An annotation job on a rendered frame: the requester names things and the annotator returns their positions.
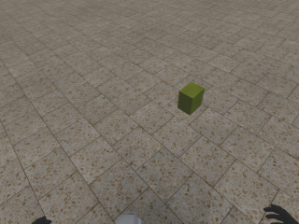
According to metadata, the left robot thigh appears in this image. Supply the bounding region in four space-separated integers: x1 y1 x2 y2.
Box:
116 215 142 224

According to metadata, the robot right hand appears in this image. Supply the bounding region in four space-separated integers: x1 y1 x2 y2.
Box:
263 203 299 224

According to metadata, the carton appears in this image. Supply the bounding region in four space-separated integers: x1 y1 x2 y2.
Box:
178 82 205 115

